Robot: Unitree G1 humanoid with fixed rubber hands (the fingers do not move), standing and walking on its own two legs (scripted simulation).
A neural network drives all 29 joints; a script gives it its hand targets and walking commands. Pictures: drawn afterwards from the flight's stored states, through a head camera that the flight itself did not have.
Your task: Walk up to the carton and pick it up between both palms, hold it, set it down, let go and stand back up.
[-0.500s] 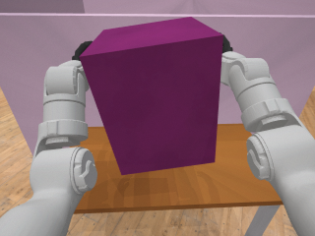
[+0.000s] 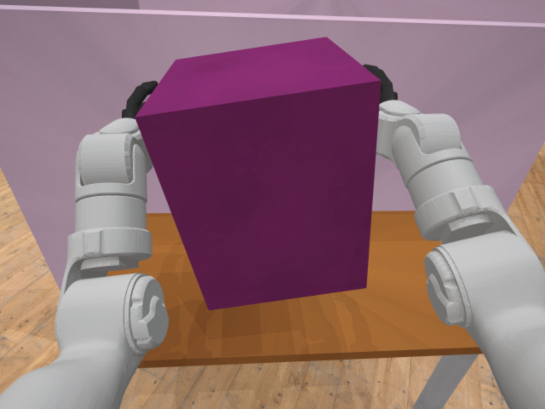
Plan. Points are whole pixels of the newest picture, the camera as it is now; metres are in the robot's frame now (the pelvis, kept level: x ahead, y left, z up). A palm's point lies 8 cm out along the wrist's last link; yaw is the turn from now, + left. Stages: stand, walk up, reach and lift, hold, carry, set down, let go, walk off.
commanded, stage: hold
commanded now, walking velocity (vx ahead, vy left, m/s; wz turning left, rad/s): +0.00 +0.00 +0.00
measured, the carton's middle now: (268, 171) +0.38 +0.00 +0.25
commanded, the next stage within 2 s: none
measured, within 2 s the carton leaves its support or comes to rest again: neither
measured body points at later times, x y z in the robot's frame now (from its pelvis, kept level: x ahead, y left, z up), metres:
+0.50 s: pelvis +0.00 +0.00 +0.00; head -0.09 +0.01 +0.44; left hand +0.39 +0.17 +0.32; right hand +0.39 -0.15 +0.33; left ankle +0.01 +0.13 -0.75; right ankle +0.00 -0.09 -0.75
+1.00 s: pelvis +0.00 +0.00 +0.00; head -0.09 +0.02 +0.44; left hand +0.39 +0.17 +0.31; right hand +0.39 -0.15 +0.33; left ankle +0.01 +0.13 -0.75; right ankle +0.00 -0.09 -0.75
